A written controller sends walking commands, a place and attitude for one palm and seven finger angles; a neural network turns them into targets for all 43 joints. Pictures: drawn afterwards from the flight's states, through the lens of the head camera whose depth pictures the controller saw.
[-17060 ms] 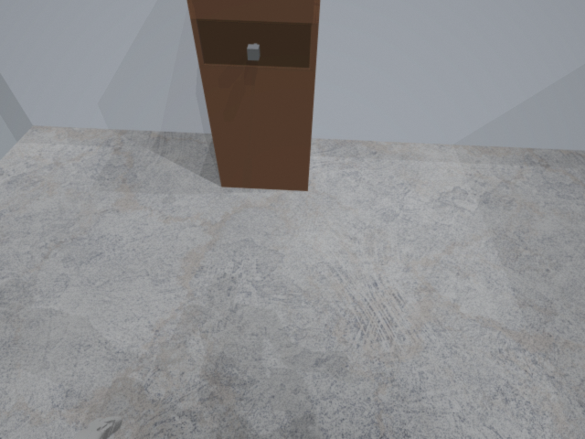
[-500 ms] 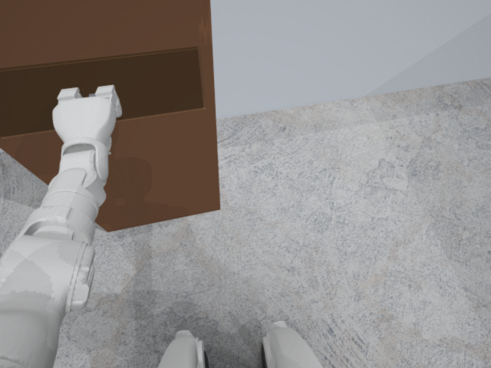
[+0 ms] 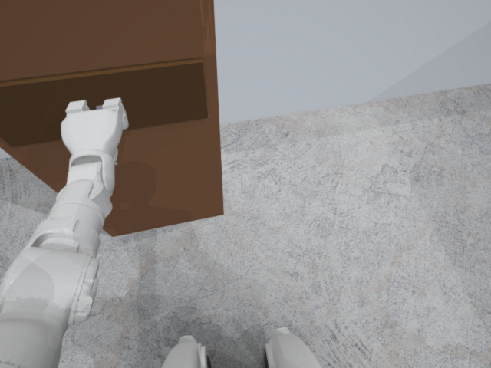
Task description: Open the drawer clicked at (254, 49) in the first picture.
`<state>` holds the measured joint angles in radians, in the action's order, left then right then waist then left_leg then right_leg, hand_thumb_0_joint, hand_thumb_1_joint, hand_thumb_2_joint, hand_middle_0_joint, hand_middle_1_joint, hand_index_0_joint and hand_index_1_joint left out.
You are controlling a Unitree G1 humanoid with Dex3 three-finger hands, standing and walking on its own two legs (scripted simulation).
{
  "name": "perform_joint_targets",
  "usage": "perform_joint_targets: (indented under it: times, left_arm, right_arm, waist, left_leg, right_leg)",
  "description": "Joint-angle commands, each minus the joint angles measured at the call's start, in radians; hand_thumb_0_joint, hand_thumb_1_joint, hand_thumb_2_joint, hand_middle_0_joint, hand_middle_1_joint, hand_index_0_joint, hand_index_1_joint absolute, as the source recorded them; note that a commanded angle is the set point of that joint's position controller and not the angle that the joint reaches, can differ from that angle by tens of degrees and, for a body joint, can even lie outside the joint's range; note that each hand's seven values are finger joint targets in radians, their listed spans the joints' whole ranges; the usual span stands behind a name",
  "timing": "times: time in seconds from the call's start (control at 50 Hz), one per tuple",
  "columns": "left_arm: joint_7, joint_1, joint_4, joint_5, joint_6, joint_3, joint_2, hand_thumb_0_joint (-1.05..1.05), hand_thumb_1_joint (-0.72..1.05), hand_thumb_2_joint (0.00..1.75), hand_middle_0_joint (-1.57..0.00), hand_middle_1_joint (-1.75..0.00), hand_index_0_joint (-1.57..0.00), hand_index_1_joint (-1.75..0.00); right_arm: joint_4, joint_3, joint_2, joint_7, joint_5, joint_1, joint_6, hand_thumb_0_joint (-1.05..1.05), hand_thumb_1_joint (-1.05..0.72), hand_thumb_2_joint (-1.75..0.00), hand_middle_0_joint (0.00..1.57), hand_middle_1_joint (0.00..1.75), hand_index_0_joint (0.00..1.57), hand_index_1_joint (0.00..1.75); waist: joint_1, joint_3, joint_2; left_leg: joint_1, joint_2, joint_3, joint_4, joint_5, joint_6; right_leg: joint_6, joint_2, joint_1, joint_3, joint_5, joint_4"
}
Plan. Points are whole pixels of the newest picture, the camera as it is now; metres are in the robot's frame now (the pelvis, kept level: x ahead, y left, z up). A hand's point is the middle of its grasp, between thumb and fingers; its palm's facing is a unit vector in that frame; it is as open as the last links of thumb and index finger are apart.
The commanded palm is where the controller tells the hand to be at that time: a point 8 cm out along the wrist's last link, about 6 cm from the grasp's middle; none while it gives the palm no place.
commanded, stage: pull the drawer open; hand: left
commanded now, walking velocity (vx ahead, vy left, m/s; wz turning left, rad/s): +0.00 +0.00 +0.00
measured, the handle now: (101, 125) +0.54 +0.21 +0.00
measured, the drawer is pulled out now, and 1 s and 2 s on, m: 0.01 0.13 0.26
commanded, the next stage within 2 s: none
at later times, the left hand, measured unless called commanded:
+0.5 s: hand (107, 173) +0.45 +0.20 -0.02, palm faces -0.05 -0.04 -1.00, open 7.1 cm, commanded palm +0.41 +0.20 +0.04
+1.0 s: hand (108, 211) +0.38 +0.19 -0.02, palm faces -0.04 -0.02 -1.00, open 7.1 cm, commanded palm +0.35 +0.19 +0.04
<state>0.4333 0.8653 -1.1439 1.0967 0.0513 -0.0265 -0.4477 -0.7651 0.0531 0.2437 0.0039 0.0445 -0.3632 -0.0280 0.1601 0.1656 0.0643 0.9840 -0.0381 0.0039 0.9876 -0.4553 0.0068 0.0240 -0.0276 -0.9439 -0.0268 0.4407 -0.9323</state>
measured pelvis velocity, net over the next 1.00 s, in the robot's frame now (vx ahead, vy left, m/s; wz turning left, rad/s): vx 0.01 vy -0.01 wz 0.02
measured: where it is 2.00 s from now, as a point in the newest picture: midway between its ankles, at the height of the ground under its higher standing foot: outside the picture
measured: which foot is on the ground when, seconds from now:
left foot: down 0.00-1.00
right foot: down 0.00-1.00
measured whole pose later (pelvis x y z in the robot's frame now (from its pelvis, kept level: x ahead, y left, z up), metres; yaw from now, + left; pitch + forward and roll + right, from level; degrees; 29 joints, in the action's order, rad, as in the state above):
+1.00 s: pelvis +0.01 -0.01 +0.02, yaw +1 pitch +17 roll +0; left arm 0.50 0.41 -0.81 1.11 0.08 -0.13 -0.28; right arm -0.73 0.07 0.22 -0.01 0.02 -0.23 -0.05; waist 0.04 0.16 0.05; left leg 0.74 -0.03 0.00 0.87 -0.43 -0.01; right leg 0.00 -0.02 -0.72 -0.02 0.44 -0.86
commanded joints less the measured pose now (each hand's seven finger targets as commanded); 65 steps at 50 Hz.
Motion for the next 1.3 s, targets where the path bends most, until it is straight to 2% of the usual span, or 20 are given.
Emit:
perform_joint_targets:
  times: [0.0,0.04,0.12,0.18,0.22,0.26,0.34,0.38,0.52,0.56,0.64,0.66,0.7,0.72,0.8,0.9,1.12,1.16,1.22,1.28]
  left_arm:
    - [0.034,0.279,0.161,-0.008,0.001,0.032,-0.164,0.0,0.9,0.9,-0.4,-1.35,-0.4,-1.35]
    - [0.033,0.225,0.171,-0.009,0.0,0.059,-0.192,0.0,0.9,0.9,-0.4,-1.35,-0.4,-1.35]
    - [0.026,0.122,0.213,-0.02,0.001,0.055,-0.152,0.0,0.9,0.9,-0.4,-1.35,-0.4,-1.35]
    - [0.032,0.083,0.249,-0.012,0.002,-0.001,-0.075,0.0,0.9,0.9,-0.4,-1.35,-0.4,-1.35]
    - [0.037,0.049,0.277,-0.013,0.005,0.035,-0.105,0.0,0.9,0.9,-0.4,-1.35,-0.4,-1.35]
    - [0.044,0.024,0.314,-0.008,0.009,0.0,-0.054,0.0,0.9,0.9,-0.4,-1.35,-0.4,-1.35]
    - [0.056,-0.017,0.338,-0.001,0.018,0.014,-0.063,0.0,0.9,0.9,-0.4,-1.35,-0.4,-1.35]
    - [0.059,-0.045,0.347,0.0,0.026,-0.013,-0.025,0.0,0.9,0.9,-0.4,-1.35,-0.4,-1.35]
    - [0.071,-0.138,0.459,-0.005,0.036,0.006,-0.033,0.0,0.9,0.9,-0.4,-1.35,-0.4,-1.35]
    - [0.075,-0.182,0.488,-0.007,0.04,-0.023,0.011,0.0,0.9,0.9,-0.4,-1.35,-0.4,-1.35]
    - [0.09,-0.169,0.547,-0.003,0.042,-0.053,0.038,0.0,0.9,0.9,-0.4,-1.35,-0.4,-1.35]
    - [0.093,-0.205,0.531,0.0,0.048,-0.044,0.038,0.0,0.9,0.9,-0.4,-1.35,-0.4,-1.35]
    - [0.101,-0.183,0.528,0.0,0.051,-0.059,0.051,0.0,0.9,0.9,-0.4,-1.35,-0.4,-1.35]
    - [0.106,-0.166,0.545,0.003,0.047,-0.038,0.02,0.0,0.9,0.9,-0.4,-1.35,-0.4,-1.35]
    - [0.115,-0.196,0.526,0.008,0.049,-0.056,0.047,0.0,0.9,0.9,-0.4,-1.35,-0.4,-1.35]
    - [0.121,-0.192,0.506,0.009,0.039,-0.044,0.027,0.0,0.9,0.9,-0.4,-1.35,-0.4,-1.35]
    - [0.132,-0.319,0.56,-0.002,0.024,-0.004,-0.003,0.0,0.9,0.9,-0.4,-1.35,-0.4,-1.35]
    - [0.136,-0.362,0.591,-0.004,0.027,-0.038,0.046,0.0,0.9,0.9,-0.4,-1.35,-0.4,-1.35]
    - [0.142,-0.428,0.637,-0.007,0.039,-0.017,0.029,0.0,0.9,0.9,-0.4,-1.35,-0.4,-1.35]
    - [0.145,-0.451,0.691,-0.009,0.049,-0.048,0.061,0.0,0.9,0.9,-0.4,-1.35,-0.4,-1.35]
  right_arm:
    - [0.044,0.062,0.166,-0.014,-0.002,-0.149,0.009,0.0,-0.9,-0.9,0.2,0.3,0.2,0.3]
    - [0.046,0.061,0.166,-0.013,-0.003,-0.143,0.004,0.0,-0.9,-0.9,0.2,0.3,0.2,0.3]
    - [0.063,0.068,0.159,-0.009,-0.007,-0.129,-0.003,0.0,-0.9,-0.9,0.2,0.3,0.2,0.3]
    - [0.076,0.072,0.149,-0.006,-0.011,-0.115,-0.005,0.0,-0.9,-0.9,0.2,0.3,0.2,0.3]
    - [0.077,0.076,0.152,-0.004,-0.011,-0.112,-0.009,0.0,-0.9,-0.9,0.2,0.3,0.2,0.3]
    - [0.087,0.078,0.143,-0.003,-0.012,-0.102,-0.01,0.0,-0.9,-0.9,0.2,0.3,0.2,0.3]
    - [0.088,0.079,0.141,-0.005,-0.013,-0.083,-0.015,0.0,-0.9,-0.9,0.2,0.3,0.2,0.3]
    - [0.095,0.078,0.135,-0.004,-0.015,-0.067,-0.016,0.0,-0.9,-0.9,0.2,0.3,0.2,0.3]
    - [0.121,0.079,0.126,-0.008,-0.018,-0.021,-0.023,0.0,-0.9,-0.9,0.2,0.3,0.2,0.3]
    - [0.128,0.079,0.119,-0.007,-0.02,-0.009,-0.02,0.0,-0.9,-0.9,0.2,0.3,0.2,0.3]
    - [0.134,0.076,0.118,-0.007,-0.021,0.02,-0.015,0.0,-0.9,-0.9,0.2,0.3,0.2,0.3]
    - [0.133,0.076,0.114,-0.007,-0.023,0.024,-0.015,0.0,-0.9,-0.9,0.2,0.3,0.2,0.3]
    - [0.131,0.072,0.115,-0.01,-0.022,0.038,-0.011,0.0,-0.9,-0.9,0.2,0.3,0.2,0.3]
    - [0.125,0.072,0.116,-0.013,-0.02,0.044,-0.009,0.0,-0.9,-0.9,0.2,0.3,0.2,0.3]
    - [0.128,0.068,0.108,-0.02,-0.02,0.07,-0.003,0.0,-0.9,-0.9,0.2,0.3,0.2,0.3]
    - [0.126,0.062,0.105,-0.03,-0.023,0.094,0.008,0.0,-0.9,-0.9,0.2,0.3,0.2,0.3]
    - [0.146,0.058,0.105,-0.037,-0.027,0.135,0.028,0.0,-0.9,-0.9,0.2,0.3,0.2,0.3]
    - [0.153,0.06,0.099,-0.033,-0.027,0.138,0.034,0.0,-0.9,-0.9,0.2,0.3,0.2,0.3]
    - [0.16,0.061,0.104,-0.029,-0.027,0.152,0.035,0.0,-0.9,-0.9,0.2,0.3,0.2,0.3]
    - [0.167,0.061,0.103,-0.024,-0.03,0.166,0.04,0.0,-0.9,-0.9,0.2,0.3,0.2,0.3]
  waist:
    - [-0.015,0.465,0.004]
    - [-0.038,0.472,0.003]
    - [-0.063,0.47,-0.012]
    - [-0.059,0.437,-0.01]
    - [-0.073,0.454,-0.021]
    - [-0.073,0.456,-0.008]
    - [-0.08,0.428,-0.036]
    - [-0.081,0.407,-0.041]
    - [-0.105,0.43,-0.04]
    - [-0.108,0.421,-0.025]
    - [-0.099,0.394,-0.016]
    - [-0.107,0.39,-0.027]
    - [-0.095,0.352,-0.051]
    - [-0.099,0.359,-0.045]
    - [-0.105,0.336,-0.057]
    - [-0.116,0.321,-0.059]
    - [-0.151,0.325,-0.081]
    - [-0.152,0.325,-0.073]
    - [-0.164,0.335,-0.084]
    - [-0.158,0.304,-0.07]
  left_leg:
    - [-0.383,0.029,-0.017,-0.075,0.49,0.026]
    - [-0.38,0.031,-0.022,-0.079,0.523,0.025]
    - [-0.408,0.032,-0.028,-0.087,0.596,0.024]
    - [-0.436,0.028,-0.028,-0.095,0.62,0.023]
    - [-0.451,0.027,-0.025,-0.096,0.66,0.022]
    - [-0.476,0.026,-0.027,-0.101,0.684,0.022]
    - [-0.474,0.029,-0.03,-0.109,0.686,0.023]
    - [-0.477,0.031,-0.03,-0.116,0.679,0.022]
    - [-0.513,0.038,-0.033,-0.128,0.701,0.021]
    - [-0.539,0.035,-0.032,-0.133,0.73,0.021]
    - [-0.549,0.034,-0.027,-0.143,0.689,0.018]
    - [-0.545,0.037,-0.029,-0.147,0.664,0.017]
    - [-0.521,0.041,-0.031,-0.155,0.592,0.018]
    - [-0.515,0.043,-0.032,-0.155,0.589,0.018]
    - [-0.496,0.053,-0.039,-0.165,0.506,0.017]
    - [-0.478,0.06,-0.041,-0.178,0.428,0.017]
    - [-0.449,0.067,-0.046,-0.188,0.386,0.016]
    - [-0.469,0.067,-0.052,-0.189,0.404,0.017]
    - [-0.477,0.065,-0.049,-0.192,0.426,0.014]
    - [-0.496,0.063,-0.051,-0.2,0.422,0.014]
  right_leg:
    - [-0.045,-0.037,0.25,0.066,-0.449,0.092]
    - [-0.046,-0.033,0.289,0.061,-0.493,0.086]
    - [-0.046,-0.032,0.33,0.058,-0.551,0.094]
    - [-0.046,-0.035,0.312,0.065,-0.546,0.106]
    - [-0.047,-0.034,0.339,0.062,-0.578,0.103]
    - [-0.046,-0.034,0.34,0.066,-0.586,0.109]
    - [-0.046,-0.029,0.361,0.061,-0.611,0.119]
    - [-0.047,-0.031,0.366,0.064,-0.606,0.125]
    - [-0.051,-0.029,0.427,0.056,-0.65,0.136]
    - [-0.05,-0.03,0.42,0.06,-0.652,0.141]
    - [-0.053,-0.032,0.397,0.066,-0.601,0.147]
    - [-0.054,-0.033,0.401,0.067,-0.582,0.149]
    - [-0.054,-0.033,0.392,0.068,-0.553,0.158]
    - [-0.056,-0.031,0.404,0.062,-0.559,0.156]
    - [-0.057,-0.029,0.406,0.061,-0.52,0.163]
    - [-0.06,-0.027,0.399,0.056,-0.456,0.169]
    - [-0.06,-0.024,0.443,0.036,-0.447,0.174]
    - [-0.059,-0.024,0.441,0.042,-0.465,0.175]
    - [-0.063,-0.027,0.459,0.043,-0.48,0.172]
    - [-0.061,-0.027,0.441,0.048,-0.468,0.179]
